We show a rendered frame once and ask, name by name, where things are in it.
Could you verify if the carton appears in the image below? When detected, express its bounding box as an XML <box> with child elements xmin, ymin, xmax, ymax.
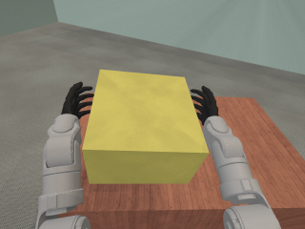
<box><xmin>82</xmin><ymin>69</ymin><xmax>210</xmax><ymax>184</ymax></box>

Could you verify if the robot right forearm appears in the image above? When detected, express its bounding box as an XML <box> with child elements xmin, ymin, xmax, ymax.
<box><xmin>202</xmin><ymin>115</ymin><xmax>281</xmax><ymax>229</ymax></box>

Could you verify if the robot left upper arm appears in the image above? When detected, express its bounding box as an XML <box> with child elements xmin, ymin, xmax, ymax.
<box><xmin>39</xmin><ymin>215</ymin><xmax>91</xmax><ymax>229</ymax></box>

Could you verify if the robot left hand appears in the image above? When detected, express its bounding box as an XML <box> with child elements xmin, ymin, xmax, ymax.
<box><xmin>61</xmin><ymin>81</ymin><xmax>94</xmax><ymax>119</ymax></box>

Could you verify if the robot right hand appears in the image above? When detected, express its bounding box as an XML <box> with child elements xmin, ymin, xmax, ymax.
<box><xmin>191</xmin><ymin>86</ymin><xmax>219</xmax><ymax>126</ymax></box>

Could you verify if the pedestal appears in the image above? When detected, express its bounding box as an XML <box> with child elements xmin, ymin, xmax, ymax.
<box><xmin>36</xmin><ymin>93</ymin><xmax>305</xmax><ymax>229</ymax></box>

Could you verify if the robot left forearm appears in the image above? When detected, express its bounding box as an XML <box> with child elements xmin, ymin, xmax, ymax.
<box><xmin>35</xmin><ymin>114</ymin><xmax>84</xmax><ymax>229</ymax></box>

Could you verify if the robot right upper arm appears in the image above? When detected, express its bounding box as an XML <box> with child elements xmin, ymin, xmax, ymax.
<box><xmin>223</xmin><ymin>203</ymin><xmax>280</xmax><ymax>229</ymax></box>

